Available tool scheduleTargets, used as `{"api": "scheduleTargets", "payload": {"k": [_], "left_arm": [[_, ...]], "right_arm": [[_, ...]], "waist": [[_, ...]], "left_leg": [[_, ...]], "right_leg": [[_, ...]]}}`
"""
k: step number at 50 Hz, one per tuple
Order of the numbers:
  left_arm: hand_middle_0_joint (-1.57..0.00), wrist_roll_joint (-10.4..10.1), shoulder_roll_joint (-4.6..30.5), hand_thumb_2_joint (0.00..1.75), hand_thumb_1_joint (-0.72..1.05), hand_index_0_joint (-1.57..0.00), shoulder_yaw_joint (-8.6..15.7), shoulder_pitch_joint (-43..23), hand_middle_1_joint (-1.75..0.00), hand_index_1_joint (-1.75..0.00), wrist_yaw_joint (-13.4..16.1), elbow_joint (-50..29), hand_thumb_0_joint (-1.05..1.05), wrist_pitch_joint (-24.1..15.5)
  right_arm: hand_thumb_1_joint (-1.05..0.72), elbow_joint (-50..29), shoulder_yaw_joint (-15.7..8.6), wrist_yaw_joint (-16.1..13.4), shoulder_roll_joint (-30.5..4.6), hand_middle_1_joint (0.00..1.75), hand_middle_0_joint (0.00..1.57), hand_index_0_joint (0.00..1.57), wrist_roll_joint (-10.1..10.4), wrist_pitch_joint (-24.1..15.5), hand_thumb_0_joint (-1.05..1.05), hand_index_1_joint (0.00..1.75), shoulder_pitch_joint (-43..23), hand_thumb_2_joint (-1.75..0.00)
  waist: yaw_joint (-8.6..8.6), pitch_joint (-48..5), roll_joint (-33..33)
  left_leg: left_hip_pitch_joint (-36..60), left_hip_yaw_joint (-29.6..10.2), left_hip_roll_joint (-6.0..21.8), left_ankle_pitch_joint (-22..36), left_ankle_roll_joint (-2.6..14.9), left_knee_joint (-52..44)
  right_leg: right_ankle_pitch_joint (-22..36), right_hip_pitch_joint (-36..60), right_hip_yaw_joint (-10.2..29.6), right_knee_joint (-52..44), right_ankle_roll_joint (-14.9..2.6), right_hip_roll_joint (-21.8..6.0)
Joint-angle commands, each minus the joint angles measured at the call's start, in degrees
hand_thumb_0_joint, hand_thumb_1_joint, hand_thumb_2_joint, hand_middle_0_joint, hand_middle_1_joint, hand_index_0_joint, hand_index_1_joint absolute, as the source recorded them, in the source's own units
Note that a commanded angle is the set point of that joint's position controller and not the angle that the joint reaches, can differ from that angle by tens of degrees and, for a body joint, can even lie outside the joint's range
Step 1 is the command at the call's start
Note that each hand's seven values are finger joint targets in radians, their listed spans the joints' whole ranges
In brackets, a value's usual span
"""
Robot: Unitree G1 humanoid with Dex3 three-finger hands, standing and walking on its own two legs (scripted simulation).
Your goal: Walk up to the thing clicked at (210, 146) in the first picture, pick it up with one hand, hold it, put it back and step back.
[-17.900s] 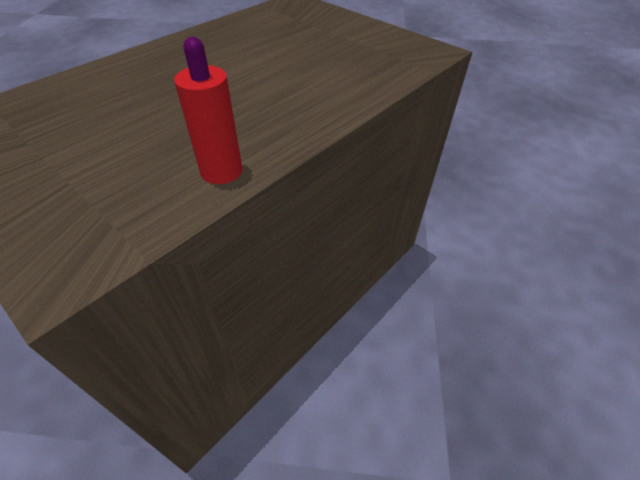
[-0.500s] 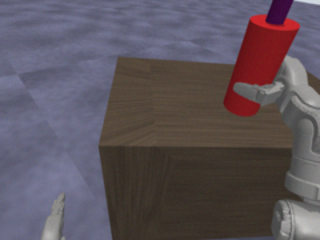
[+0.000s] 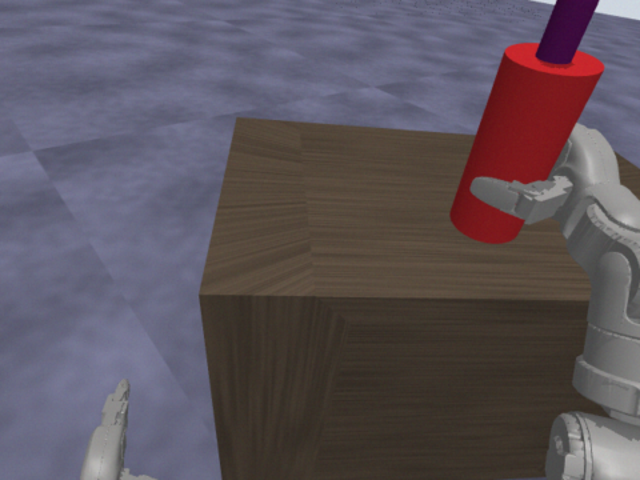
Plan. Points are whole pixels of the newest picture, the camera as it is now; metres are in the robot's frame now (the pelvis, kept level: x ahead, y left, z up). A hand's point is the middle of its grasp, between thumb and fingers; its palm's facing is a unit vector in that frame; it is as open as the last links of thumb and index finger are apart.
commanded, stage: hold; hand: right
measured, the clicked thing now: (524, 126) +0.32 -0.16 +0.35
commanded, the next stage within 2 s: crouch in 0.74 s
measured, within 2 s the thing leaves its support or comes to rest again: neither
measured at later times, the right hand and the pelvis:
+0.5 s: hand (509, 154) +0.34 -0.17 +0.31, palm faces +0.08 +1.00 -0.03, open 10.7 cm; pelvis +0.01 +0.00 +0.00, yaw +0 degrees
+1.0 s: hand (504, 173) +0.34 -0.17 +0.29, palm faces +0.08 +1.00 -0.03, open 10.7 cm; pelvis +0.01 -0.01 +0.00, yaw +0 degrees
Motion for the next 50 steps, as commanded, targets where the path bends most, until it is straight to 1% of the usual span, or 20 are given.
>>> {"api": "scheduleTargets", "payload": {"k": [1, 10, 14, 16, 17, 18, 22, 24, 25, 27, 32, 34, 35, 37, 38, 40, 41, 44, 46, 50], "left_arm": [[-0.05, 0.16, 7.00, 0.05, -0.56, -0.05, 3.68, -6.19, -0.05, -0.05, 0.59, -9.47, 0.00, -3.62], [-0.05, 0.13, 4.73, 0.05, -0.55, -0.05, 0.32, -11.00, -0.05, -0.05, 0.87, -10.34, 0.00, -4.66], [-0.05, 0.25, 6.58, 0.05, -0.55, -0.05, 2.18, -9.57, -0.05, -0.05, 1.19, -10.19, 0.00, -4.00], [-0.05, 0.27, 8.47, 0.05, -0.56, -0.05, 4.20, -8.36, -0.05, -0.05, 1.50, -9.78, 0.00, -3.73], [-0.05, 0.15, 6.76, 0.05, -0.56, -0.05, 2.27, -9.39, -0.05, -0.05, 1.16, -9.84, 0.00, -3.61], [-0.05, 0.14, 6.95, 0.05, -0.55, -0.05, 2.80, -8.85, -0.05, -0.05, 1.25, -10.24, 0.00, -3.50], [-0.05, 0.09, 5.27, 0.05, -0.55, -0.05, 1.59, -7.06, -0.05, -0.05, 0.97, -8.17, 0.00, -2.92], [-0.05, 0.22, 6.43, 0.06, -0.56, -0.05, 2.91, -6.56, -0.05, -0.05, 0.92, -9.56, 0.00, -3.02], [-0.05, 0.06, 5.70, 0.05, -0.55, -0.05, 1.99, -7.52, -0.05, -0.05, 0.55, -9.27, 0.00, -3.15], [-0.05, 0.18, 7.40, 0.05, -0.55, -0.05, 3.62, -6.16, -0.05, -0.05, 0.62, -9.78, 0.00, -2.56], [-0.05, -0.27, 5.31, 0.05, -0.55, -0.05, 1.24, -7.88, -0.05, -0.05, -0.32, -10.88, 0.00, -2.52], [-0.05, -0.15, 6.61, 0.05, -0.55, -0.05, 2.37, -8.92, -0.05, -0.05, -0.11, -12.30, 0.00, -2.85], [-0.05, -0.26, 5.16, 0.05, -0.55, -0.05, 0.56, -10.56, -0.05, -0.05, -0.34, -12.63, 0.00, -2.92], [-0.05, -0.12, 6.00, 0.05, -0.56, -0.05, 1.89, -9.61, -0.05, -0.05, -0.03, -10.88, 0.00, -2.70], [-0.05, -0.32, 5.64, 0.05, -0.55, -0.05, 1.55, -10.78, -0.05, -0.05, -0.20, -11.86, 0.00, -3.21], [-0.05, -0.21, 6.23, 0.05, -0.56, -0.05, 2.84, -9.18, -0.05, -0.05, 0.03, -10.57, 0.00, -3.32], [-0.05, -0.18, 5.26, 0.05, -0.55, -0.05, 1.94, -9.50, -0.05, -0.05, -0.05, -10.86, 0.00, -3.20], [-0.05, -0.19, 4.50, 0.04, -0.52, -0.06, 1.63, -8.97, -0.06, -0.05, -0.13, -10.52, 0.00, -3.41], [-0.05, 0.24, 7.04, 0.03, -0.51, -0.06, 4.78, -6.67, -0.06, -0.04, 0.10, -8.12, 0.00, -3.17], [-0.04, 0.47, 7.68, 0.04, -0.52, -0.05, 5.58, -4.07, -0.05, -0.05, 0.25, -7.06, 0.00, -3.05]], "right_arm": [[0.02, -14.31, -9.90, -1.30, -17.75, 1.42, 1.19, 1.26, 1.17, -8.05, 0.00, 1.42, -36.39, -1.31], [0.00, -17.79, -4.94, -1.29, -14.02, 1.42, 1.20, 1.26, 0.38, -9.20, 0.00, 1.42, -37.99, -1.30], [-0.01, -17.11, -6.00, -0.72, -15.67, 1.43, 1.21, 1.27, 0.06, -8.22, 0.00, 1.43, -37.68, -1.32], [-0.02, -14.85, -8.47, -0.94, -17.28, 1.41, 1.20, 1.26, 0.37, -7.43, 0.00, 1.42, -36.29, -1.31], [-0.03, -15.17, -7.21, -0.87, -15.52, 1.42, 1.21, 1.27, 0.73, -7.30, 0.00, 1.42, -36.55, -1.31], [-0.05, -15.91, -9.27, -1.04, -17.46, 1.42, 1.22, 1.28, 0.89, -7.31, 0.00, 1.42, -37.21, -1.31], [-0.02, -11.98, -9.72, -1.47, -17.29, 1.45, 1.23, 1.29, 1.15, -7.02, 0.00, 1.45, -36.64, -1.33], [0.03, -12.01, -9.92, -1.71, -17.97, 1.43, 1.20, 1.26, 0.81, -7.17, 0.00, 1.43, -37.39, -1.32], [0.03, -12.07, -8.30, -1.52, -16.30, 1.44, 1.21, 1.28, 0.99, -7.21, 0.00, 1.44, -37.98, -1.32], [0.04, -12.16, -8.63, -1.89, -17.13, 1.44, 1.20, 1.27, 0.15, -7.38, 0.00, 1.44, -37.81, -1.33], [0.03, -15.34, -4.81, -0.96, -13.99, 1.42, 1.19, 1.26, -0.20, -7.53, 0.00, 1.42, -38.68, -1.31], [0.01, -16.25, -4.70, -0.60, -13.57, 1.43, 1.20, 1.27, -0.28, -7.69, 0.00, 1.43, -37.63, -1.32], [0.00, -17.66, -3.51, -0.28, -12.67, 1.44, 1.22, 1.28, -0.30, -7.69, 0.00, 1.44, -37.99, -1.33], [0.00, -17.30, -5.24, -0.07, -14.08, 1.44, 1.21, 1.28, -0.21, -7.97, 0.00, 1.44, -36.28, -1.33], [0.00, -19.01, -3.92, 0.27, -12.62, 1.44, 1.21, 1.28, 0.22, -8.18, 0.00, 1.44, -36.97, -1.32], [-0.02, -18.99, -6.91, -0.11, -15.51, 1.44, 1.22, 1.28, 0.35, -8.64, 0.00, 1.44, -36.14, -1.33], [-0.01, -19.35, -5.92, -0.10, -14.34, 1.45, 1.22, 1.29, 0.46, -8.61, 0.00, 1.45, -35.35, -1.33], [-0.09, -14.72, -8.43, -0.69, -15.86, 1.53, 1.32, 1.38, 0.77, -8.48, 0.00, 1.53, -32.35, -1.41], [-0.11, -16.32, -10.08, -1.57, -17.66, 1.56, 1.35, 1.41, 0.97, -8.89, 0.00, 1.56, -35.45, -1.43], [-0.06, -7.48, -9.09, -2.91, -15.66, 1.55, 1.33, 1.40, 0.28, -9.20, 0.00, 1.55, -34.55, -1.42]], "waist": [[0.87, -10.96, 4.99], [-0.31, -14.60, 1.23], [0.18, -18.18, -0.04], [0.45, -17.37, 2.42], [-0.04, -15.22, 2.86], [-0.24, -15.00, 3.28], [0.28, -9.64, 6.61], [0.65, -11.44, 6.39], [0.22, -10.57, 5.64], [0.83, -11.63, 4.07], [-0.04, -14.70, 0.04], [0.06, -16.78, 1.59], [-0.65, -16.01, 0.81], [-0.34, -15.92, 0.58], [-0.30, -15.78, 0.95], [-0.16, -16.42, 1.40], [-0.05, -15.48, 1.68], [0.12, -12.96, 3.47], [0.46, -12.68, 3.04], [1.99, -8.25, 5.43]], "left_leg": [[-0.67, 1.84, -1.12, 6.44, -0.26, -6.47], [0.44, 1.74, -1.04, 6.12, 0.32, -5.35], [1.54, 1.88, -0.95, 12.86, 0.51, -4.24], [2.42, 2.02, -0.91, 13.89, 0.13, -4.49], [2.26, 2.09, -0.92, 12.41, 0.01, -4.77], [2.61, 2.09, -0.83, 11.65, -0.06, -5.10], [0.12, 1.84, -0.91, 7.30, -0.48, -6.37], [0.16, 1.72, -0.85, 8.38, -0.57, -6.13], [-0.48, 1.87, -1.09, 8.32, -0.35, -5.66], [-0.50, 1.82, -0.96, 8.87, -0.01, -5.58], [-0.07, 2.18, -1.18, 10.92, 0.69, -4.51], [1.05, 2.30, -1.22, 12.71, 0.57, -4.44], [1.32, 2.18, -1.17, 11.63, 0.63, -4.36], [1.09, 2.28, -1.27, 10.96, 0.75, -4.87], [1.14, 2.21, -1.38, 10.78, 0.69, -4.71], [1.59, 2.11, -1.32, 11.73, 0.57, -4.79], [1.64, 2.13, -1.23, 11.68, 0.52, -4.95], [1.37, 1.93, -1.16, 10.86, 0.04, -5.22], [0.65, 1.95, -1.31, 9.63, 0.08, -5.34], [-2.19, 2.02, -1.47, 5.40, -0.19, -6.30]], "right_leg": [[5.83, 5.38, -0.97, -4.73, -1.66, 1.29], [6.40, 6.37, -0.81, -4.33, -1.10, 0.94], [14.99, 9.35, -0.66, -2.84, -0.62, 0.70], [14.98, 8.41, -0.73, -2.93, -0.93, 0.88], [13.10, 6.78, -0.86, -3.30, -0.97, 1.10], [11.99, 6.48, -0.97, -3.43, -1.11, 1.17], [6.81, 3.95, -1.29, -4.21, -1.66, 1.36], [7.59, 4.88, -1.33, -3.93, -1.80, 1.48], [7.85, 4.51, -1.23, -4.19, -1.58, 1.32], [8.86, 5.56, -1.21, -4.29, -1.38, 1.24], [13.56, 8.44, -0.41, -4.00, -0.61, 0.39], [15.72, 9.34, -0.33, -3.53, -0.62, 0.29], [14.64, 8.36, -0.46, -3.79, -0.52, 0.48], [14.02, 9.06, -0.14, -4.05, -0.54, 0.26], [13.64, 8.71, -0.15, -4.21, -0.44, 0.19], [13.70, 8.41, -0.46, -4.00, -0.57, 0.51], [13.22, 7.97, -0.61, -4.10, -0.73, 0.65], [11.19, 5.77, -1.15, -3.87, -1.14, 1.09], [9.39, 5.80, -1.05, -4.38, -1.15, 1.00], [4.24, 4.47, -0.77, -5.40, -1.43, 0.76]]}}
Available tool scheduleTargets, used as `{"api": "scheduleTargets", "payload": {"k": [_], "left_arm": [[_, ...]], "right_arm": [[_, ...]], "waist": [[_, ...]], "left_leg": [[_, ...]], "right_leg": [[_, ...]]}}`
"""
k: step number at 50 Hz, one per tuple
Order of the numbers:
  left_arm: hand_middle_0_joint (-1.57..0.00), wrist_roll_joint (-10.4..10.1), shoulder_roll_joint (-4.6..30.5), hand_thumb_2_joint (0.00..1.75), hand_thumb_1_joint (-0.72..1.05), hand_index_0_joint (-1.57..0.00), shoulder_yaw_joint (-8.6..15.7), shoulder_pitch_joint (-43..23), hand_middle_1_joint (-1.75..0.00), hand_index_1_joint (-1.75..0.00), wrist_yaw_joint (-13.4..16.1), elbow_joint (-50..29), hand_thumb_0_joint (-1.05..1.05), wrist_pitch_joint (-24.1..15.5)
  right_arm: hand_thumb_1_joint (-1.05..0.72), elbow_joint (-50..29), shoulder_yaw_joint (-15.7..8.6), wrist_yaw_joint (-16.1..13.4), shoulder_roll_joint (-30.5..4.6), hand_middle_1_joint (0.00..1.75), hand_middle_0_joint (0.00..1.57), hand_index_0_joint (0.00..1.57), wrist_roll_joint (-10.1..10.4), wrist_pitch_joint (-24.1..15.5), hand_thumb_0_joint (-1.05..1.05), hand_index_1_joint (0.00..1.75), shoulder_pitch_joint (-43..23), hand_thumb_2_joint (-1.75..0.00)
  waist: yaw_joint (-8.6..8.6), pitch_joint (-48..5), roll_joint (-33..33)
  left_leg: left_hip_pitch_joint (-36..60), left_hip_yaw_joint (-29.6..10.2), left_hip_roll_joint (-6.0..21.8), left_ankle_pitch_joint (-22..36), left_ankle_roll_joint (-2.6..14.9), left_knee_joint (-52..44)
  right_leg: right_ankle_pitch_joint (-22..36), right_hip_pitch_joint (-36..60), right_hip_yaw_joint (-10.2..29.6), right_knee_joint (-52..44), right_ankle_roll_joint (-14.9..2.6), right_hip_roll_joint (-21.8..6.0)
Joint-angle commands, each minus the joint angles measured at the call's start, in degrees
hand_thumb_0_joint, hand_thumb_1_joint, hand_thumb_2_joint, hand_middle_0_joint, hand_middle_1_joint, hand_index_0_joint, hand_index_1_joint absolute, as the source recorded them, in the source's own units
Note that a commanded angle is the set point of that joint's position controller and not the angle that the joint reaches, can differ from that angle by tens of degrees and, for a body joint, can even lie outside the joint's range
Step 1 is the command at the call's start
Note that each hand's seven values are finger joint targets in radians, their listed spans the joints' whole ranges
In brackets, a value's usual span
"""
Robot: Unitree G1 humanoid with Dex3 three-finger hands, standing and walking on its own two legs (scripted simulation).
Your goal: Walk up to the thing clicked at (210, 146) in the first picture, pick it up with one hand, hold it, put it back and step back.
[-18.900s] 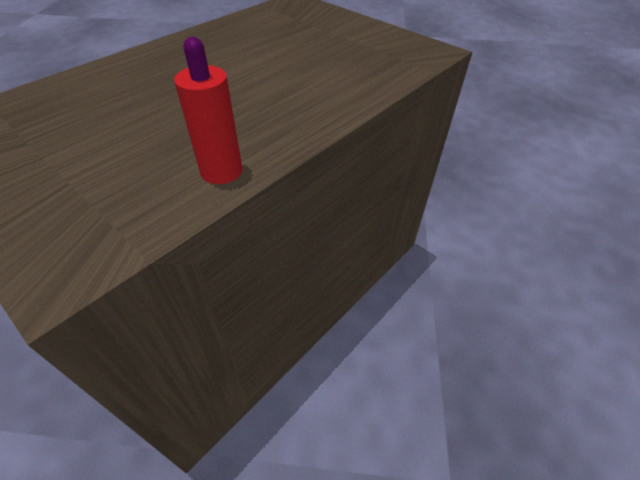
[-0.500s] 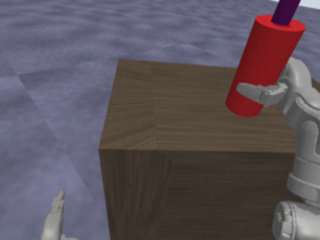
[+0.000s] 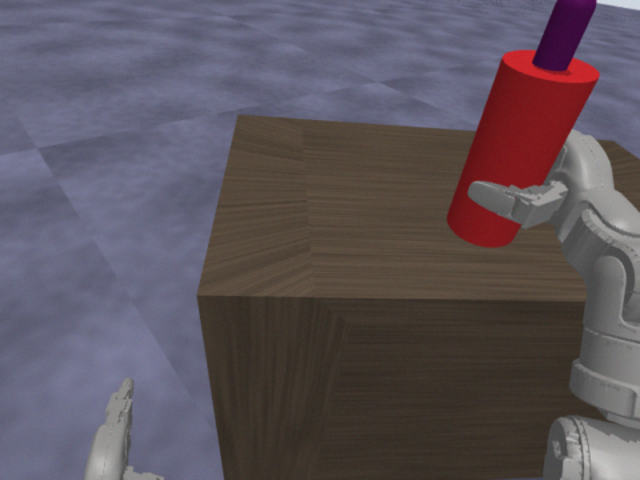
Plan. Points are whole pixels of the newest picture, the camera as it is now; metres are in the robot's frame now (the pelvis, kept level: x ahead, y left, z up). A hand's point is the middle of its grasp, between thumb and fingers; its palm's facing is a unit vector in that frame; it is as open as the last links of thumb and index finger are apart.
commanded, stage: crouch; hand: right
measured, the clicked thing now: (520, 131) +0.33 -0.16 +0.34
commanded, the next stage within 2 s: lower in 0.98 s
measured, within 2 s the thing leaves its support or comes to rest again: rests again in 1.96 s
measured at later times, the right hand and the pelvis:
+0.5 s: hand (464, 210) +0.40 -0.17 +0.20, palm faces +0.13 +0.99 -0.03, open 10.8 cm; pelvis -0.01 +0.00 +0.00, yaw +2 degrees
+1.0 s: hand (452, 202) +0.45 -0.18 +0.18, palm faces +0.15 +0.99 -0.01, open 10.7 cm; pelvis +0.01 +0.00 +0.00, yaw +3 degrees
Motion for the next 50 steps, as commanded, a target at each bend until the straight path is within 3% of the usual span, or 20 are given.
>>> {"api": "scheduleTargets", "payload": {"k": [1, 4, 6, 7, 11, 13, 16, 19, 21, 23, 26, 28, 30, 33, 37, 40, 44, 46, 48, 50], "left_arm": [[-0.05, 0.00, 7.84, 0.04, -0.52, -0.05, 3.17, -4.78, -0.05, -0.05, 0.88, -8.90, 0.00, -3.28], [-0.04, 0.34, 6.96, 0.04, -0.52, -0.05, 2.47, -5.98, -0.05, -0.04, 1.20, -8.39, 0.00, -3.72], [-0.05, 0.30, 4.23, 0.04, -0.52, -0.05, -0.80, -10.80, -0.05, -0.04, 0.94, -10.19, 0.00, -4.63], [-0.05, 0.45, 5.17, 0.04, -0.52, -0.06, 0.95, -10.10, -0.05, -0.04, 1.18, -7.90, 0.00, -4.78], [-0.05, 0.61, 6.96, 0.03, -0.51, -0.06, 1.60, -8.59, -0.06, -0.04, 1.52, -9.04, 0.00, -5.99], [-0.05, 0.64, 8.07, 0.03, -0.50, -0.07, 2.74, -7.01, -0.06, -0.04, 2.04, -9.62, 0.00, -6.39], [-0.05, 0.65, 5.57, 0.04, -0.50, -0.07, 0.74, -5.59, -0.06, -0.04, 2.09, -8.34, 0.00, -6.61], [-0.05, 0.94, 5.87, 0.04, -0.51, -0.06, 1.00, -7.17, -0.06, -0.05, 2.68, -8.84, 0.00, -6.86], [-0.05, 0.98, 5.23, 0.04, -0.51, -0.06, -0.09, -8.05, -0.06, -0.05, 3.15, -10.00, 0.00, -6.53], [-0.05, 1.37, 8.44, 0.04, -0.51, -0.06, 2.57, -9.15, -0.06, -0.04, 4.09, -13.24, 0.00, -6.63], [-0.05, 1.53, 6.06, 0.04, -0.51, -0.06, 1.58, -5.35, -0.06, -0.04, 4.59, -9.64, 0.00, -4.88], [-0.05, 1.57, 8.20, 0.04, -0.51, -0.06, 3.41, -6.85, -0.05, -0.04, 5.00, -13.10, 0.00, -4.85], [-0.05, 1.62, 6.94, 0.03, -0.51, -0.06, 2.41, -3.37, -0.05, -0.04, 4.48, -10.96, 0.00, -4.20], [-0.05, 1.49, 8.30, 0.03, -0.50, -0.06, 3.96, -2.07, -0.05, -0.04, 3.74, -11.72, 0.00, -4.66], [-0.05, 1.33, 5.66, 0.02, -0.51, -0.06, 1.79, -2.66, -0.05, -0.04, 2.08, -12.32, 0.00, -5.12], [-0.05, 1.19, 6.58, 0.03, -0.51, -0.06, 2.64, -2.92, -0.05, -0.04, 1.55, -11.00, 0.00, -4.85], [-0.05, 1.35, 10.95, 0.04, -0.52, -0.06, 6.39, -2.99, -0.05, -0.04, 2.00, -14.13, 0.00, -4.37], [-0.05, 1.39, 7.47, 0.04, -0.52, -0.05, 3.61, -2.19, -0.05, -0.04, 1.86, -13.19, 0.00, -3.37], [-0.05, 1.36, 8.04, 0.04, -0.52, -0.05, 3.69, -5.21, -0.05, -0.04, 2.40, -17.15, 0.00, -3.18], [-0.05, 1.33, 5.06, 0.04, -0.52, -0.05, 1.26, -4.10, -0.05, -0.04, 2.02, -15.50, 0.00, -2.01]], "right_arm": [[-0.05, -6.72, -6.97, -2.36, -14.06, 1.55, 1.33, 1.40, -0.50, -8.59, 0.00, 1.55, -36.83, -1.42], [0.02, 0.04, -5.31, -2.31, -13.46, 1.55, 1.31, 1.38, -2.28, -10.19, 0.00, 1.55, -38.55, -1.41], [0.03, 4.19, -2.33, -1.61, -11.21, 1.54, 1.30, 1.37, -3.42, -12.63, 0.00, 1.54, -39.50, -1.41], [0.06, 5.73, -3.05, -1.45, -12.57, 1.54, 1.29, 1.37, -4.08, -13.77, 0.00, 1.54, -40.04, -1.41], [0.04, 4.92, -1.91, -0.62, -15.86, 1.52, 1.29, 1.36, -5.21, -20.23, 0.00, 1.52, -49.05, -1.39], [0.02, 3.89, -3.59, -0.50, -18.90, 1.50, 1.27, 1.34, -5.30, -23.68, 0.00, 1.50, -48.30, -1.37], [-0.01, 1.57, -5.44, -0.44, -20.73, 1.50, 1.29, 1.35, -4.18, -27.59, 0.00, 1.50, -45.50, -1.37], [-0.02, -1.11, -7.33, -1.23, -23.33, 1.49, 1.28, 1.35, -3.49, -30.80, 0.00, 1.49, -44.35, -1.37], [0.00, 2.75, -7.15, -1.52, -21.30, 1.49, 1.28, 1.34, -2.95, -31.99, 0.00, 1.49, -40.67, -1.36], [0.01, -2.85, -8.57, -2.62, -24.27, 1.48, 1.27, 1.34, -2.86, -33.77, 0.00, 1.48, -46.05, -1.35], [-0.01, 4.72, -6.94, -3.31, -20.86, 1.47, 1.27, 1.33, -3.60, -34.28, 0.00, 1.47, -42.52, -1.34], [0.03, 9.79, -5.66, -3.11, -18.68, 1.45, 1.24, 1.31, -4.10, -34.76, 0.00, 1.45, -43.17, -1.32], [0.04, 15.07, -3.60, -2.36, -16.84, 1.44, 1.23, 1.29, -5.11, -35.18, 0.00, 1.44, -44.53, -1.31], [0.05, 22.45, -0.20, -0.57, -13.34, 1.41, 1.19, 1.26, -6.30, -35.80, 0.00, 1.41, -44.31, -1.29], [0.03, 23.03, -1.13, 1.45, -15.81, 1.39, 1.19, 1.25, -6.65, -38.41, 0.00, 1.39, -48.24, -1.27], [-0.01, 22.14, -2.71, 2.21, -17.91, 1.38, 1.19, 1.25, -5.80, -40.66, 0.00, 1.38, -49.72, -1.26], [-0.09, 17.80, -8.30, 0.97, -24.33, 1.40, 1.24, 1.28, -5.28, -43.77, 0.00, 1.40, -50.31, -1.28], [-0.10, 16.03, -8.09, -0.11, -23.69, 1.42, 1.26, 1.31, -5.69, -45.21, 0.00, 1.42, -49.34, -1.29], [-0.08, 16.60, -8.48, -0.97, -23.69, 1.43, 1.26, 1.31, -5.91, -46.47, 0.00, 1.43, -47.61, -1.30], [-0.08, 18.61, -7.54, -1.24, -22.34, 1.44, 1.27, 1.32, -6.35, -47.13, 0.00, 1.44, -46.97, -1.31]], "waist": [[2.17, -6.84, 5.78], [2.23, -5.86, 7.03], [1.46, -6.94, 6.36], [1.61, -8.57, 4.10], [2.64, -17.79, -1.10], [2.38, -22.46, -1.10], [1.65, -23.29, -2.11], [0.89, -22.34, -0.97], [1.13, -19.74, 1.72], [1.52, -22.40, 0.97], [2.14, -15.38, 1.45], [3.56, -16.09, 2.52], [4.62, -14.09, 1.32], [6.07, -14.22, 1.77], [4.68, -18.50, 0.52], [3.71, -21.33, -0.42], [2.78, -27.26, 0.18], [1.72, -25.25, 0.64], [1.66, -24.27, 3.75], [1.52, -21.26, 2.17]], "left_leg": [[-2.69, 2.56, -1.70, 4.72, 0.07, -6.42], [-3.08, 1.99, -1.26, 3.91, -0.25, -6.79], [-2.84, 1.74, -1.07, 3.66, -0.37, -6.45], [-2.85, 1.23, -0.77, 4.03, -0.19, -5.96], [-2.14, 0.82, -0.71, 7.78, 0.71, -4.29], [-0.48, 0.77, -0.70, 12.24, 0.83, -3.16], [-0.52, 0.82, -0.88, 14.45, 0.86, -2.88], [0.49, 0.93, -1.11, 13.53, 0.84, -2.94], [-0.23, 1.05, -1.26, 11.99, 0.59, -3.56], [1.10, 0.62, -1.20, 12.18, 0.58, -3.38], [-0.94, 0.45, -1.25, 9.75, 0.55, -4.02], [-1.89, 0.50, -1.35, 9.15, 0.48, -4.19], [-3.75, 0.63, -1.43, 9.17, 0.59, -4.10], [-6.17, 0.95, -1.71, 10.08, 0.64, -3.75], [-3.24, 0.43, -1.31, 15.07, 0.53, -3.03], [-3.02, 0.50, -1.44, 16.74, 0.77, -2.36], [1.09, 0.22, -1.46, 21.85, 0.74, -1.72], [2.89, -0.03, -1.29, 22.32, 0.90, -1.61], [4.09, -0.07, -1.43, 20.02, 0.64, -2.07], [2.22, -0.22, -1.49, 17.55, 0.80, -2.57]], "right_leg": [[3.95, 4.21, -0.34, -5.74, -1.06, 0.52], [2.56, 2.91, -0.63, -5.31, -1.48, 0.87], [2.45, 1.72, -0.68, -5.10, -1.47, 0.98], [2.62, 2.02, -0.80, -4.97, -1.22, 0.99], [5.70, 7.20, -0.62, -4.01, -0.40, 0.37], [10.67, 9.54, -0.53, -2.85, -0.32, 0.31], [13.54, 10.18, -0.45, -2.21, -0.38, 0.03], [11.91, 7.71, -0.40, -2.72, -0.46, -0.13], [9.97, 5.99, -0.27, -2.81, -0.88, -0.26], [9.59, 6.80, -0.64, -2.40, -0.83, -0.34], [7.05, 3.71, -0.89, -2.94, -0.91, -0.23], [6.23, 4.46, -0.92, -3.11, -0.86, -0.59], [6.00, 4.39, -1.01, -3.29, -0.67, -0.66], [7.60, 6.01, -0.68, -3.80, -0.25, -1.18], [13.22, 6.07, -1.00, -2.54, -0.13, -0.60], [16.06, 7.55, -0.87, -2.25, 0.30, -0.77], [21.94, 9.50, -1.05, -0.54, 0.14, -0.45], [20.39, 6.86, -1.45, -0.75, -0.05, -0.02], [16.86, 5.04, -1.47, -1.54, -0.43, -0.13], [15.16, 3.92, -1.61, -2.20, -0.33, -0.31]]}}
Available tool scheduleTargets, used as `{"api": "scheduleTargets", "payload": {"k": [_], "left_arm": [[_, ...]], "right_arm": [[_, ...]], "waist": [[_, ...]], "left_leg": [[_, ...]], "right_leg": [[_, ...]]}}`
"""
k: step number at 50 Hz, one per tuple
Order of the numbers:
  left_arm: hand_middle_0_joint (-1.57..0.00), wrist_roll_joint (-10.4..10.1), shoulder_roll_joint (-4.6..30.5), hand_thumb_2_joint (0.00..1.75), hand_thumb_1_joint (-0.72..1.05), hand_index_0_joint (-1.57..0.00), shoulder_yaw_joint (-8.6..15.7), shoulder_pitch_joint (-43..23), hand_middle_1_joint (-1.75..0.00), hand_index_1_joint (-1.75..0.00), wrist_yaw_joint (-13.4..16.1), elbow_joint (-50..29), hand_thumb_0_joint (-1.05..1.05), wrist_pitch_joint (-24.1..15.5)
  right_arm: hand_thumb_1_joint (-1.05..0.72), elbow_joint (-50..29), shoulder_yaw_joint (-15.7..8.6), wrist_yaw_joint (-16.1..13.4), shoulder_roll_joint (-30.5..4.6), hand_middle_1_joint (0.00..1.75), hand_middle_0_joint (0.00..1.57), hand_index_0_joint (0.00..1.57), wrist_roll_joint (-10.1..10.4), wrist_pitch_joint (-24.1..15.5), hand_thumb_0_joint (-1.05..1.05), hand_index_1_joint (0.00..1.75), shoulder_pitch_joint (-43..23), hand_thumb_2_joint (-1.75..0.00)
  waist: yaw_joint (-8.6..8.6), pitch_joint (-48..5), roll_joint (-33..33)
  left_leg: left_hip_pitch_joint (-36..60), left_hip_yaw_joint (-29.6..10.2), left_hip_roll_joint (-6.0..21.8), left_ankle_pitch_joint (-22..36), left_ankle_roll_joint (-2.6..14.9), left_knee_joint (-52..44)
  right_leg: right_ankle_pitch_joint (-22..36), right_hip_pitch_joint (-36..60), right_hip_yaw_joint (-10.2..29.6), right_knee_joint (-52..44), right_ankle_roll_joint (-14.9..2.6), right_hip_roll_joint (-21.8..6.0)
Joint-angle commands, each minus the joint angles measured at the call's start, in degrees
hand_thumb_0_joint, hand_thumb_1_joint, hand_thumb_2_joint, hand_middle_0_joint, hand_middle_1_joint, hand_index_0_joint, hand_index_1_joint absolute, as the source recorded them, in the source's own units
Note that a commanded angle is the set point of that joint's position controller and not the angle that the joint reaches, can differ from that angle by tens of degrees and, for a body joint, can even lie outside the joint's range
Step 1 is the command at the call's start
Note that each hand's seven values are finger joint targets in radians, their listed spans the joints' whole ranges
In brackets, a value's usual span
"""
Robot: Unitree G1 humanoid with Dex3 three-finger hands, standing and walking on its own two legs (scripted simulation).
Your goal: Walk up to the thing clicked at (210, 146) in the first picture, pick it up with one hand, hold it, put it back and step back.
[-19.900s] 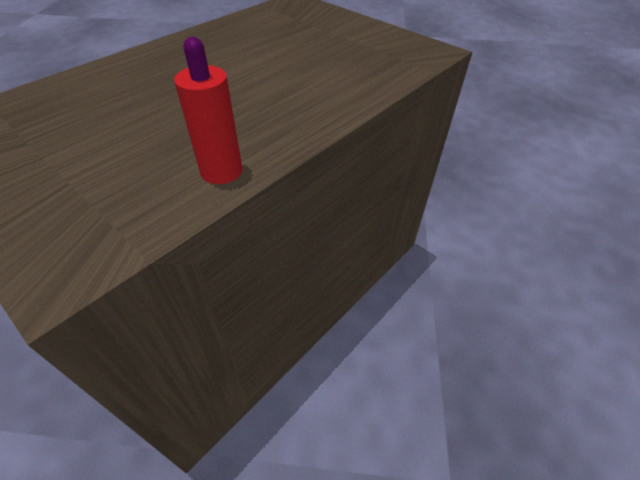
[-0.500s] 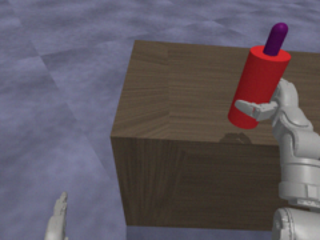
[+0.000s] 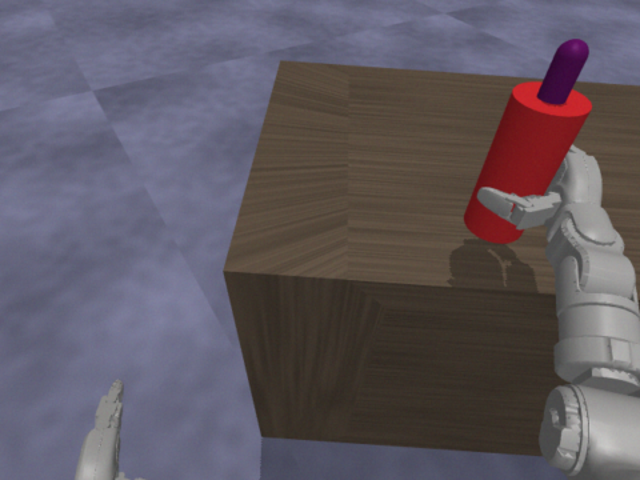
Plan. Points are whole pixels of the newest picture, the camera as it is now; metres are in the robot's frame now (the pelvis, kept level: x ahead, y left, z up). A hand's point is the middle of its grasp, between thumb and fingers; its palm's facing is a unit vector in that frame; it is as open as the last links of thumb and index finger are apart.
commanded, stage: lower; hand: right
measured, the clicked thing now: (527, 149) +0.43 -0.19 +0.23
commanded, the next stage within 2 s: loosen in 1.06 s
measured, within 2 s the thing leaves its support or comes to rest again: rests again in 0.96 s
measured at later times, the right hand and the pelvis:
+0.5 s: hand (499, 211) +0.43 -0.20 +0.13, palm faces +0.17 +0.99 +0.01, open 10.7 cm; pelvis +0.00 +0.00 +0.00, yaw +0 degrees
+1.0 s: hand (500, 221) +0.44 -0.21 +0.11, palm faces +0.19 +0.98 +0.00, open 10.7 cm; pelvis -0.01 +0.00 -0.01, yaw +0 degrees
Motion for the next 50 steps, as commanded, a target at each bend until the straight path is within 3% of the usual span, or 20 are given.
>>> {"api": "scheduleTargets", "payload": {"k": [1, 6, 8, 9, 10, 13, 15, 21, 26, 29, 32, 33, 35, 37, 39, 40, 41, 43, 49, 50], "left_arm": [[-0.05, 0.00, 4.03, 0.04, -0.52, -0.05, -0.51, -8.33, -0.05, -0.04, 0.54, -13.56, 0.00, -2.17], [-0.05, 0.16, 8.21, 0.04, -0.52, -0.05, 4.02, -0.96, -0.04, -0.04, 0.37, -8.55, 0.00, -0.42], [-0.05, 0.09, 7.06, 0.04, -0.52, -0.05, 3.56, 0.06, -0.04, -0.04, -0.32, -6.18, 0.00, -0.19], [-0.05, -0.05, 7.15, 0.04, -0.53, -0.05, 2.99, -3.66, -0.04, -0.04, -0.78, -10.07, 0.00, -0.64], [-0.05, -0.08, 6.10, 0.04, -0.53, -0.05, 2.79, -1.63, -0.04, -0.04, -0.78, -5.91, 0.00, -0.37], [-0.05, -0.09, 9.01, 0.04, -0.54, -0.05, 3.89, -9.81, -0.04, -0.04, -0.83, -15.15, 0.00, -1.37], [-0.05, -0.19, 10.34, 0.05, -0.54, -0.05, 5.52, -6.26, -0.04, -0.04, -0.24, -12.57, 0.00, -0.88], [-0.05, -0.17, 5.88, 0.05, -0.53, -0.05, 2.43, 0.93, -0.04, -0.04, -0.65, -10.15, 0.00, 1.15], [-0.05, -0.04, 4.10, 0.04, -0.53, -0.04, 0.90, -2.67, -0.04, -0.04, -2.00, -10.45, 0.00, 1.92], [-0.04, 0.09, 6.42, 0.04, -0.52, -0.05, 2.84, -3.92, -0.04, -0.04, -1.87, -8.87, 0.00, 2.13], [-0.05, 0.27, 9.56, 0.04, -0.53, -0.04, 3.71, -11.43, -0.04, -0.04, -1.13, -18.44, 0.00, 1.49], [-0.05, 0.34, 8.73, 0.05, -0.53, -0.04, 3.77, -6.30, -0.04, -0.04, -0.73, -12.65, 0.00, 2.05], [-0.04, -0.11, 9.56, 0.05, -0.54, -0.04, 3.16, -9.64, -0.04, -0.04, -0.50, -19.65, 0.00, 1.73], [-0.04, -0.24, 7.87, 0.06, -0.55, -0.04, 2.70, -2.28, -0.04, -0.04, -0.42, -11.51, 0.00, 2.66], [-0.05, -0.25, 7.87, 0.05, -0.54, -0.04, 2.33, -3.72, -0.04, -0.04, -0.60, -13.99, 0.00, 2.57], [-0.05, -0.26, 6.54, 0.05, -0.54, -0.04, 0.90, -3.73, -0.04, -0.04, -0.89, -14.16, 0.00, 2.62], [-0.05, -0.12, 7.81, 0.04, -0.53, -0.04, 3.16, -0.29, -0.04, -0.04, -0.84, -10.53, 0.00, 3.12], [-0.05, -0.15, 6.45, 0.03, -0.52, -0.05, 2.67, 0.83, -0.04, -0.04, -1.45, -7.24, 0.00, 3.60], [-0.05, 0.01, 7.40, 0.04, -0.53, -0.05, 2.86, -2.35, -0.04, -0.04, -1.92, -11.01, 0.00, 3.38], [-0.05, -0.03, 8.81, 0.04, -0.53, -0.05, 2.95, -7.61, -0.04, -0.04, -1.87, -18.90, 0.00, 2.62]], "right_arm": [[-0.08, -21.58, -5.50, -1.30, -20.72, 1.44, 1.27, 1.32, 1.82, -10.91, 0.00, 1.45, -40.36, -1.32], [-0.08, -15.18, -3.75, -0.02, -19.23, 1.46, 1.27, 1.32, 1.11, -10.09, 0.00, 1.46, -37.33, -1.34], [-0.06, -12.84, -1.17, 0.94, -15.36, 1.45, 1.25, 1.31, 1.29, -10.29, 0.00, 1.45, -35.51, -1.33], [-0.05, -15.87, -1.21, 1.40, -15.04, 1.43, 1.24, 1.30, 1.59, -10.97, 0.00, 1.43, -37.18, -1.31], [-0.06, -10.57, -1.03, 1.70, -14.76, 1.44, 1.24, 1.30, 1.46, -10.97, 0.00, 1.44, -34.50, -1.32], [-0.05, -17.57, -1.21, 2.73, -15.60, 1.42, 1.23, 1.28, 2.18, -13.94, 0.00, 1.42, -41.46, -1.31], [-0.07, -15.49, -2.82, 2.95, -17.61, 1.42, 1.24, 1.29, 2.49, -14.94, 0.00, 1.42, -39.68, -1.30], [-0.11, -15.02, -5.09, 1.61, -19.95, 1.45, 1.28, 1.33, 2.26, -18.75, 0.00, 1.45, -36.66, -1.33], [-0.11, -13.98, -4.52, -0.22, -19.74, 1.45, 1.28, 1.33, 1.25, -21.30, 0.00, 1.45, -36.02, -1.32], [-0.06, -10.03, -4.35, -0.51, -18.74, 1.46, 1.27, 1.33, 1.14, -22.45, 0.00, 1.46, -33.78, -1.32], [-0.06, -17.44, -3.91, -0.67, -20.01, 1.47, 1.28, 1.34, 1.01, -24.93, 0.00, 1.47, -40.50, -1.34], [-0.06, -11.23, -2.85, -0.33, -17.91, 1.47, 1.28, 1.33, 1.04, -24.56, 0.00, 1.47, -37.02, -1.33], [-0.05, -14.11, -3.01, 0.23, -17.76, 1.48, 1.28, 1.34, 1.88, -25.71, 0.00, 1.48, -38.91, -1.34], [-0.04, -5.06, -2.97, 1.01, -16.48, 1.48, 1.29, 1.35, 2.00, -25.29, 0.00, 1.48, -33.70, -1.34], [-0.04, -5.35, -2.71, 1.74, -16.92, 1.49, 1.28, 1.35, 1.92, -26.13, 0.00, 1.49, -35.06, -1.35], [-0.04, -6.11, -3.85, 1.78, -18.37, 1.49, 1.29, 1.35, 1.83, -26.32, 0.00, 1.49, -34.57, -1.36], [-0.06, -4.64, -4.50, 1.79, -19.64, 1.49, 1.29, 1.35, 1.57, -26.35, 0.00, 1.49, -35.23, -1.35], [-0.07, -1.77, -4.83, 1.63, -19.18, 1.48, 1.29, 1.34, 1.36, -26.39, 0.00, 1.48, -32.74, -1.35], [-0.03, -2.04, -5.00, 1.57, -19.86, 1.43, 1.24, 1.29, 1.07, -28.05, 0.00, 1.43, -34.66, -1.30], [-0.03, -6.06, -4.39, 1.64, -19.42, 1.42, 1.23, 1.29, 1.17, -28.74, 0.00, 1.42, -37.39, -1.30]], "waist": [[-2.12, -24.46, -1.15], [0.48, -22.09, -5.24], [1.21, -19.62, -5.30], [0.75, -23.69, -5.08], [0.86, -18.80, -3.44], [1.60, -28.39, -0.29], [1.49, -26.91, 0.76], [0.10, -24.79, -3.37], [0.30, -22.74, -8.06], [0.63, -22.20, -6.38], [0.39, -33.38, -5.44], [1.78, -29.51, -3.61], [1.88, -34.34, -1.99], [2.09, -25.51, -1.62], [2.92, -26.91, -1.91], [1.45, -26.85, -2.69], [2.44, -23.70, -3.59], [2.04, -19.56, -4.06], [2.56, -23.92, -4.34], [2.98, -28.86, -2.95]], "left_leg": [[9.04, 1.96, -0.35, 16.99, 0.77, -3.20], [3.81, 2.05, -0.52, 17.90, 0.98, -3.24], [1.38, 2.17, -0.78, 17.08, 1.09, -3.37], [2.53, 2.11, -0.76, 18.04, 0.97, -3.19], [1.15, 2.22, -0.84, 17.09, 0.95, -3.25], [4.86, 2.01, -0.81, 21.19, 0.63, -2.25], [5.06, 1.92, -0.63, 21.83, 0.48, -1.87], [4.65, 1.41, -0.22, 20.91, 0.51, -1.89], [2.24, 1.33, -0.74, 15.14, 1.15, -2.15], [2.11, 1.37, -0.95, 14.88, 1.24, -1.68], [5.60, 1.30, -1.10, 18.28, 1.27, -0.50], [3.44, 1.71, -1.48, 18.26, 1.28, -0.29], [5.97, 1.69, -1.45, 20.64, 1.06, 0.03], [3.14, 1.76, -1.24, 18.66, 1.12, -0.45], [2.30, 1.47, -1.05, 18.32, 0.85, -0.75], [2.54, 1.61, -1.07, 18.23, 0.73, -0.63], [0.52, 1.45, -1.07, 17.25, 0.72, -0.88], [-1.39, 1.21, -0.90, 15.15, 0.67, -1.02], [-1.39, 1.31, -1.33, 14.36, 0.81, 0.31], [0.91, 1.33, -1.32, 15.72, 0.67, 0.43]], "right_leg": [[16.03, 10.30, 0.50, -2.80, -0.32, 0.81], [19.17, 13.23, 0.58, -2.58, 0.09, 0.29], [19.99, 12.68, 0.93, -2.88, 0.22, -0.16], [21.17, 14.30, 0.96, -2.40, 0.30, -0.28], [19.15, 11.62, 0.85, -2.56, 0.11, -0.22], [22.39, 14.09, 1.22, -1.39, -0.12, -0.34], [21.25, 13.01, 0.89, -1.23, -0.38, 0.07], [19.17, 11.65, -0.03, -1.07, -0.44, 0.91], [14.97, 8.92, 0.31, -1.73, 0.40, 0.22], [14.54, 7.50, 0.57, -1.31, 0.34, 0.00], [19.11, 12.28, 0.96, 0.32, 0.34, -0.23], [19.57, 11.33, 1.19, 0.48, 0.28, -0.41], [22.52, 13.34, 1.37, 0.90, 0.17, -0.44], [18.44, 8.67, 0.97, -0.02, -0.08, -0.09], [17.27, 9.20, 0.86, 0.03, -0.25, -0.18], [17.96, 9.36, 0.73, 0.07, -0.17, -0.18], [16.64, 7.87, 0.55, 0.02, -0.20, -0.04], [13.50, 5.57, 0.28, -0.42, -0.31, 0.23], [13.11, 6.02, 0.78, 0.83, 0.02, -0.23], [14.77, 8.13, 0.84, 1.30, -0.02, -0.27]]}}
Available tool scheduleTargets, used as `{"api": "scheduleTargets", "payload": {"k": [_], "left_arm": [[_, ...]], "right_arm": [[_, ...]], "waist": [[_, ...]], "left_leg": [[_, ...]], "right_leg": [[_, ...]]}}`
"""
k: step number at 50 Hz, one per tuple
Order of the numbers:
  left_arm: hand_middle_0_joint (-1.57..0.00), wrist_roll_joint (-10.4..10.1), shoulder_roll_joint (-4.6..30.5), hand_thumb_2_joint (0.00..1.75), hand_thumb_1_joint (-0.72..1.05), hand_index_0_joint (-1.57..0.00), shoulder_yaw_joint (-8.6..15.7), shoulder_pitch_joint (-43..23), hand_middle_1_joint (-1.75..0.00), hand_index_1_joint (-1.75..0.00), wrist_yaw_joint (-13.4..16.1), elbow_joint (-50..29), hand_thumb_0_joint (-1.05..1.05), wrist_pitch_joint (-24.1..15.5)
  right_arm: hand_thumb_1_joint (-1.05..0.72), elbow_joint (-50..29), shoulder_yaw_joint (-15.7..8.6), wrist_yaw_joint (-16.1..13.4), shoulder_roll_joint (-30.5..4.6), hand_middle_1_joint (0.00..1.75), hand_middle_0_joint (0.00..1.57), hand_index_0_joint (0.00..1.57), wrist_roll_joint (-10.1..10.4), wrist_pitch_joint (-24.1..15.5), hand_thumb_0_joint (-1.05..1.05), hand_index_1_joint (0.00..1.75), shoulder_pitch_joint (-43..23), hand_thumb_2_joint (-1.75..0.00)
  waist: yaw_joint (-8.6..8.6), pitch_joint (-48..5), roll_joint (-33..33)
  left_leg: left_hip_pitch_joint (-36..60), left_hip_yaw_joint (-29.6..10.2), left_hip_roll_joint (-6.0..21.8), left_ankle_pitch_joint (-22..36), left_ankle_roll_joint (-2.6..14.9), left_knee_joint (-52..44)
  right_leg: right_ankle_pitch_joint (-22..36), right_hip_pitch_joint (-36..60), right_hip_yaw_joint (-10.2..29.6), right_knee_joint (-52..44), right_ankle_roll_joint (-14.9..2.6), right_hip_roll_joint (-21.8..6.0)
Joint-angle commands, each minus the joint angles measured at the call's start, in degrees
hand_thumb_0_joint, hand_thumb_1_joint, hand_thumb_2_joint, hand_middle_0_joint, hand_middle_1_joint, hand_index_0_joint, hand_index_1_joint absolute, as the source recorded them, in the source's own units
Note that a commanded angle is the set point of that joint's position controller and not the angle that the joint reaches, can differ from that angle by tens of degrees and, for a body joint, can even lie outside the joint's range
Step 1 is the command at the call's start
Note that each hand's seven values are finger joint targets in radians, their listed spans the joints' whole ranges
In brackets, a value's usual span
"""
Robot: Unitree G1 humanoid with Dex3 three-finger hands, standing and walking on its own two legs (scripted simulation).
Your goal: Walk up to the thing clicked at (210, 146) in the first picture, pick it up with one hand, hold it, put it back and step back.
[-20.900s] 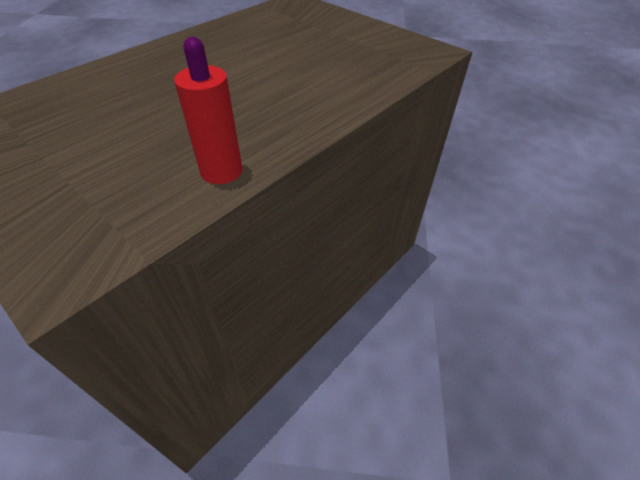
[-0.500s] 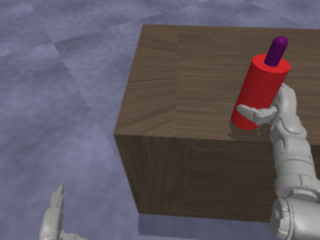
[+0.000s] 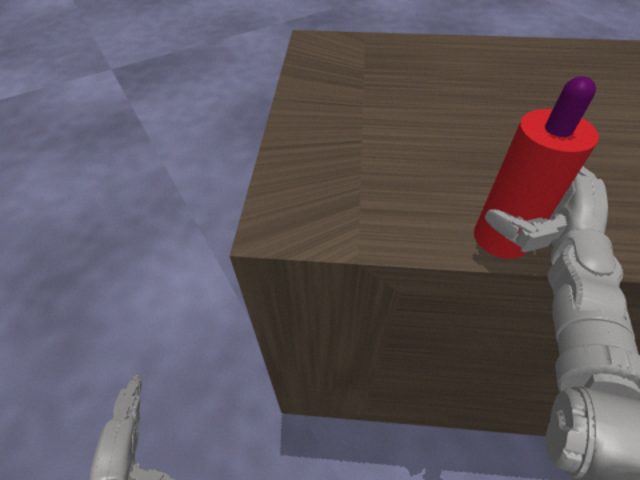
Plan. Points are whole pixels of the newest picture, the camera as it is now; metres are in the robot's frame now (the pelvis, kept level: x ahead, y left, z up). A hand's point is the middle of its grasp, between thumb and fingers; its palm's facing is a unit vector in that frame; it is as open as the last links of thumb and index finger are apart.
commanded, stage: lower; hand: right
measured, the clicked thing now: (535, 173) +0.44 -0.21 +0.16
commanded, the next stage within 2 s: loosen in 0.06 s
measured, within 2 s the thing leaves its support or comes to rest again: neither
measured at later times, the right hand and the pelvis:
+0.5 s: hand (532, 192) +0.45 -0.22 +0.12, palm faces +0.20 +0.98 +0.00, open 11.6 cm; pelvis -0.01 +0.00 -0.01, yaw +0 degrees
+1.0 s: hand (555, 179) +0.45 -0.24 +0.14, palm faces +0.24 +0.97 +0.01, open 17.3 cm; pelvis +0.00 +0.00 +0.00, yaw +0 degrees
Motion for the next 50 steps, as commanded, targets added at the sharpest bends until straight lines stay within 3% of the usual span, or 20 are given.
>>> {"api": "scheduleTargets", "payload": {"k": [1, 2, 4, 7, 8, 9, 18, 19, 20, 24, 25, 28, 29, 30, 33, 37, 39, 46, 47, 50], "left_arm": [[-0.05, 0.19, 9.67, 0.04, -0.53, -0.05, 4.22, -5.05, -0.04, -0.04, 0.91, -12.75, 0.00, -2.99], [-0.05, 0.18, 9.41, 0.04, -0.54, -0.05, 4.35, -1.65, -0.04, -0.04, 0.99, -9.44, 0.00, -2.37], [-0.05, 0.08, 10.59, 0.05, -0.54, -0.05, 4.34, -7.76, -0.04, -0.04, 1.22, -16.16, 0.00, -2.97], [-0.05, 0.13, 10.32, 0.05, -0.54, -0.04, 4.80, -1.85, -0.04, -0.04, 1.19, -11.35, 0.00, -2.25], [-0.05, 0.03, 8.66, 0.05, -0.54, -0.04, 3.03, -3.14, -0.04, -0.04, 0.89, -12.45, 0.00, -2.34], [-0.06, 0.13, 6.84, 0.05, -0.55, -0.05, 1.76, -1.33, -0.04, -0.04, 0.67, -10.32, 0.00, -2.30], [-0.05, 0.07, 9.34, 0.03, -0.51, -0.06, 3.92, -1.69, -0.05, -0.04, 0.62, -13.63, 0.00, -2.34], [-0.05, 0.09, 9.04, 0.04, -0.53, -0.06, 4.05, -0.22, -0.05, -0.04, 0.65, -11.17, 0.00, -2.24], [-0.05, 0.09, 9.74, 0.04, -0.53, -0.06, 4.38, -0.74, -0.05, -0.04, 0.55, -12.77, 0.00, -2.30], [-0.05, -0.03, 9.60, 0.05, -0.53, -0.06, 3.65, -3.17, -0.05, -0.05, 0.51, -15.70, 0.00, -2.56], [-0.05, 0.04, 8.68, 0.05, -0.54, -0.06, 3.33, -0.50, -0.05, -0.05, 0.52, -11.80, 0.00, -2.30], [-0.05, 0.00, 9.93, 0.05, -0.54, -0.05, 3.81, -1.46, -0.05, -0.05, 0.15, -15.08, 0.00, -1.85], [-0.05, 0.04, 8.40, 0.05, -0.54, -0.05, 2.82, 1.13, -0.05, -0.05, -0.03, -11.51, 0.00, -1.38], [-0.05, -0.05, 9.72, 0.05, -0.54, -0.05, 3.74, -2.04, -0.05, -0.05, -0.14, -17.05, 0.00, -1.62], [-0.05, -0.10, 8.71, 0.05, -0.54, -0.05, 3.47, 3.55, -0.05, -0.05, -0.31, -11.04, 0.00, -0.88], [-0.05, -0.12, 10.16, 0.05, -0.55, -0.05, 5.15, -0.72, -0.05, -0.05, -0.16, -14.73, 0.00, -0.83], [-0.06, -0.16, 8.34, 0.03, -0.50, -0.06, 3.42, 0.92, -0.05, -0.05, -0.33, -12.27, 0.00, -0.64], [-0.05, -0.50, 8.39, 0.02, -0.50, -0.06, 2.61, 0.05, -0.05, -0.04, 0.37, -14.86, 0.00, -0.05], [-0.05, -0.48, 10.72, 0.02, -0.50, -0.06, 4.98, 1.37, -0.05, -0.04, 0.76, -13.30, 0.00, 0.35], [-0.05, -0.78, 9.35, 0.03, -0.51, -0.05, 2.78, 0.07, -0.05, -0.04, 0.98, -15.90, 0.00, 0.76]], "right_arm": [[-0.04, -17.41, -3.01, -0.45, -17.71, 1.41, 1.22, 1.28, 1.67, -7.75, 0.00, 1.41, -36.56, -1.28], [-0.04, -15.22, -2.15, -0.23, -16.37, 1.41, 1.23, 1.28, 1.70, -7.53, 0.00, 1.41, -35.21, -1.29], [-0.04, -18.83, -2.77, -0.21, -17.86, 1.39, 1.21, 1.27, 1.82, -8.61, 0.00, 1.39, -39.06, -1.27], [-0.04, -12.43, -3.41, -0.38, -17.80, 1.42, 1.23, 1.29, 1.53, -8.32, 0.00, 1.42, -35.54, -1.29], [-0.02, -11.08, -2.26, -0.23, -16.68, 1.41, 1.22, 1.28, 1.20, -8.44, 0.00, 1.41, -34.27, -1.28], [0.06, -10.87, -2.48, -0.03, -16.50, 1.37, 1.23, 1.30, 1.45, -8.89, 0.00, 1.37, -35.82, -1.20], [0.49, -15.69, -2.10, 0.62, -18.55, 0.81, 0.93, 0.97, 1.20, -9.30, 0.00, 0.81, -38.50, -0.55], [0.53, -8.27, -1.51, 0.63, -16.42, 0.74, 0.90, 0.93, 1.18, -8.45, 0.00, 0.74, -33.50, -0.47], [0.59, -14.14, -1.57, 0.64, -17.29, 0.70, 0.87, 0.91, 1.26, -8.95, 0.00, 0.70, -37.87, -0.42], [0.61, -12.75, -1.09, 0.47, -16.07, 0.51, 0.72, 0.74, 1.23, -8.48, 0.00, 0.51, -37.08, -0.25], [0.61, -3.17, -0.38, 0.81, -13.47, 0.46, 0.67, 0.69, 1.08, -7.59, 0.00, 0.46, -31.24, -0.20], [0.61, -6.58, -2.79, 1.05, -16.09, 0.36, 0.55, 0.57, 1.23, -7.55, 0.00, 0.37, -32.97, -0.14], [0.61, -0.50, -1.72, 1.34, -14.31, 0.35, 0.54, 0.55, 1.05, -6.91, 0.00, 0.35, -29.53, -0.13], [0.61, -10.03, -2.47, 1.21, -16.54, 0.36, 0.50, 0.52, 1.03, -7.83, 0.00, 0.36, -34.79, -0.15], [0.61, 0.06, -1.12, 1.38, -13.23, 0.28, 0.42, 0.43, 0.96, -6.62, 0.00, 0.28, -26.52, -0.11], [0.61, -6.38, -0.63, 1.14, -14.55, 0.13, 0.22, 0.23, 0.61, -7.43, 0.00, 0.13, -32.91, -0.03], [0.61, -1.18, 0.24, 1.10, -11.99, 0.13, 0.11, 0.12, 0.84, -7.04, 0.00, 0.13, -29.70, -0.10], [0.61, -15.20, -4.62, 0.24, -23.01, 0.07, 0.05, 0.06, 0.79, -7.54, 0.00, 0.07, -37.79, -0.06], [0.61, -15.05, -6.63, 0.09, -25.82, 0.07, 0.04, 0.05, 0.94, -7.07, 0.00, 0.06, -37.30, -0.05], [0.61, -18.13, -7.19, 0.24, -27.68, 0.06, 0.04, 0.05, 0.78, -5.60, 0.00, 0.06, -38.85, -0.04]], "waist": [[0.67, -27.43, -5.47], [1.39, -24.64, -5.22], [1.16, -30.39, -4.17], [1.20, -23.51, -2.35], [0.62, -23.00, -3.82], [1.07, -20.73, -3.98], [1.23, -25.49, -6.84], [1.77, -22.18, -5.62], [1.78, -24.47, -6.90], [1.28, -24.93, -4.15], [1.93, -20.58, -3.46], [0.84, -23.65, -2.57], [1.10, -19.52, -2.04], [0.64, -24.52, -3.88], [1.34, -15.93, -0.59], [1.65, -19.93, -1.60], [2.02, -14.83, 0.30], [-0.95, -27.22, -6.77], [-0.62, -28.00, -6.09], [-1.75, -30.02, -7.44]], "left_leg": [[7.18, 1.37, -0.65, 16.62, 0.57, -2.17], [5.36, 1.35, -0.74, 15.62, 0.74, -2.16], [8.09, 1.28, -0.60, 17.10, 0.55, -1.86], [5.77, 1.47, -0.62, 13.48, 0.47, -2.46], [5.99, 1.13, -0.33, 12.06, 0.53, -2.60], [3.82, 1.44, -0.65, 9.92, 0.54, -2.94], [4.44, 0.91, -0.30, 12.21, 0.57, -1.67], [2.70, 1.18, -0.56, 11.68, 0.59, -1.64], [2.97, 1.12, -0.52, 12.26, 0.71, -1.51], [3.75, 1.75, -0.80, 11.03, 0.63, -1.62], [1.85, 1.95, -0.91, 10.58, 0.66, -1.68], [3.80, 1.88, -0.83, 11.57, 0.62, -1.49], [2.15, 2.13, -1.03, 10.26, 0.71, -1.69], [4.25, 1.56, -0.56, 11.48, 0.64, -1.61], [1.62, 1.77, -0.73, 7.72, 0.43, -2.58], [1.71, 1.02, -0.44, 7.57, 0.49, -2.30], [0.46, 1.30, -0.50, 5.31, 0.48, -2.76], [7.55, 1.27, 0.05, 13.81, 0.65, -1.55], [8.84, 1.25, 0.09, 14.54, 0.56, -1.59], [11.26, 1.78, -0.06, 16.95, 0.93, -1.55]], "right_leg": [[16.58, 14.77, 0.74, -2.32, -0.13, 0.46], [15.99, 13.69, 0.88, -2.59, -0.08, 0.37], [17.09, 15.10, 0.88, -1.88, -0.24, 0.41], [11.74, 10.37, 0.82, -2.87, -0.67, 0.63], [10.05, 9.59, 0.49, -3.20, -0.64, 0.88], [8.08, 8.92, 0.67, -3.44, -0.70, 0.56], [9.96, 10.80, 0.37, -2.32, -0.46, 0.91], [9.66, 9.90, 0.45, -2.27, -0.44, 0.77], [10.50, 10.68, 0.60, -2.38, -0.30, 0.69], [9.55, 10.76, 0.98, -2.73, -0.29, 0.37], [9.42, 8.57, 0.99, -2.47, -0.37, 0.36], [11.31, 9.02, 1.11, -2.75, -0.32, 0.30], [10.37, 7.23, 1.15, -3.03, -0.36, 0.26], [10.65, 9.25, 0.78, -2.94, -0.34, 0.56], [6.19, 5.49, 0.57, -3.54, -0.89, 0.69], [5.55, 7.31, 0.47, -3.27, -0.98, 0.73], [3.06, 4.47, 0.62, -3.59, -1.18, 0.75], [12.80, 11.92, 0.28, -2.53, -0.44, 1.25], [13.19, 11.44, 0.22, -2.39, -0.52, 1.32], [17.66, 13.72, 0.61, -3.00, 0.05, 1.04]]}}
